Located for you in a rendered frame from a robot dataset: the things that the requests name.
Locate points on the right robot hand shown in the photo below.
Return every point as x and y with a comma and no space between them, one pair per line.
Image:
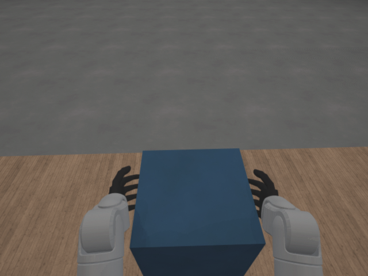
267,189

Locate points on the left robot hand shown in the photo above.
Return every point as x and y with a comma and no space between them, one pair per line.
118,185

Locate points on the robot left forearm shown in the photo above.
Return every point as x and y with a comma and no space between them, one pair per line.
101,237

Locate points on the robot right forearm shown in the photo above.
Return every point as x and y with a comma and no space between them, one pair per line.
296,238

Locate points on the carton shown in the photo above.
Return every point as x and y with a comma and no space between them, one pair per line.
195,214

